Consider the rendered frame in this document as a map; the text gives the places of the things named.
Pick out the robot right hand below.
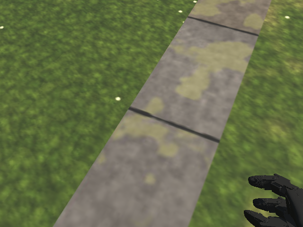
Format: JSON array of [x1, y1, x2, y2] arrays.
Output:
[[243, 173, 303, 227]]

